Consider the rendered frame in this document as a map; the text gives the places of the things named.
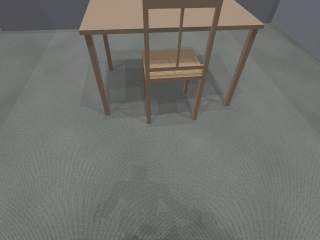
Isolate chair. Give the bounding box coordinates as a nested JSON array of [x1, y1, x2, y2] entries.
[[142, 0, 223, 124]]

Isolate table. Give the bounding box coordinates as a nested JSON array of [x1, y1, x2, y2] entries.
[[79, 0, 265, 116]]

